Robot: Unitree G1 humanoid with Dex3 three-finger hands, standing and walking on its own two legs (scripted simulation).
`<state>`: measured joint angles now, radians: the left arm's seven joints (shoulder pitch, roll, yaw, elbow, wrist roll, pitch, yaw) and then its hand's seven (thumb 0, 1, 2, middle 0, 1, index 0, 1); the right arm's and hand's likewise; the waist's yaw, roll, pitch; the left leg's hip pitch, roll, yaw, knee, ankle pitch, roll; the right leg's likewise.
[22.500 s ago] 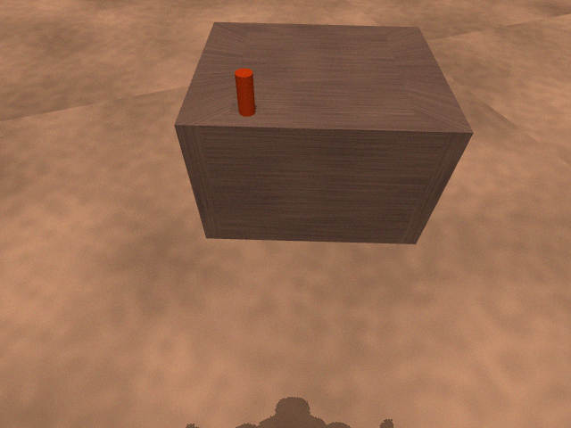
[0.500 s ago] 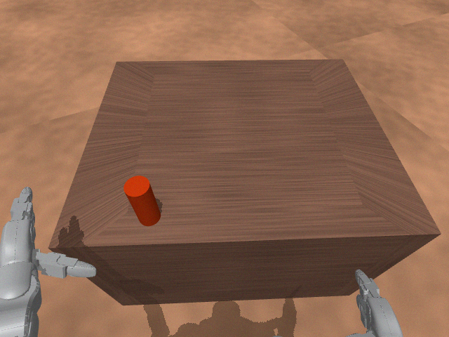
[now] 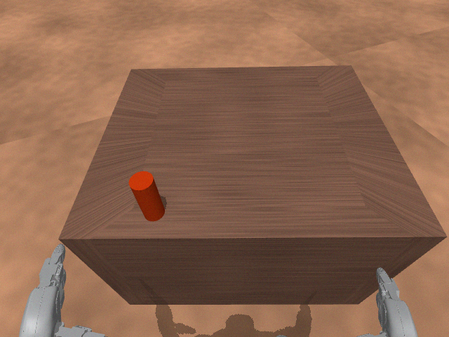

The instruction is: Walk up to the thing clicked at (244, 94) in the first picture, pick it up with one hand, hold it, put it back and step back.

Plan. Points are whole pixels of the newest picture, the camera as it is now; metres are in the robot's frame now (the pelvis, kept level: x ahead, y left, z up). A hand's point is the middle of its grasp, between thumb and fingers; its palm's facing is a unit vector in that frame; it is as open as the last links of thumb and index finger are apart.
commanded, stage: sink last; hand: left
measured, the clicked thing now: (148, 197) +0.43 +0.20 -0.06
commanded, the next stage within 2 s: home in 0.16 s
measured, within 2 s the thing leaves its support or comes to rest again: neither
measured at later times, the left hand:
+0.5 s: hand (93, 320) +0.16 +0.23 -0.03, palm faces +0.21 -0.92 -0.32, open 17.4 cm
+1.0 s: hand (128, 316) +0.18 +0.19 -0.06, palm faces +0.07 -0.97 -0.23, open 17.5 cm
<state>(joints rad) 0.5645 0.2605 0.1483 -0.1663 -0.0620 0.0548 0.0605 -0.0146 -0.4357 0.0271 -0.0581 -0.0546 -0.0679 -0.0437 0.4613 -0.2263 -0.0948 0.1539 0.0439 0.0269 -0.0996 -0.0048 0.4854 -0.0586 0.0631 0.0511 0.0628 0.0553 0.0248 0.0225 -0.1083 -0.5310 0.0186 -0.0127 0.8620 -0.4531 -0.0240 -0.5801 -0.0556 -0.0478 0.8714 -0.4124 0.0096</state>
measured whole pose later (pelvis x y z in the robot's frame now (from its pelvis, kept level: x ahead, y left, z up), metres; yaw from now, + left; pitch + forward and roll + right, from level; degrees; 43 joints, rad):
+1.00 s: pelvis +0.00 +0.02 -0.01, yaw -1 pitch +8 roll -1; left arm 0.43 0.21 -0.01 0.11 -0.03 0.07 0.09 -0.01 -0.54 0.06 -0.06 -0.06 -0.06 -0.06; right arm 0.43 -0.19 0.01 0.16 0.02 0.02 -0.09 0.02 -0.88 -0.89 0.20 0.30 0.20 0.30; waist 0.00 0.00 -0.09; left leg -0.58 0.03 0.01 0.92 -0.48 -0.01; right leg -0.62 -0.05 -0.02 0.89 -0.41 0.03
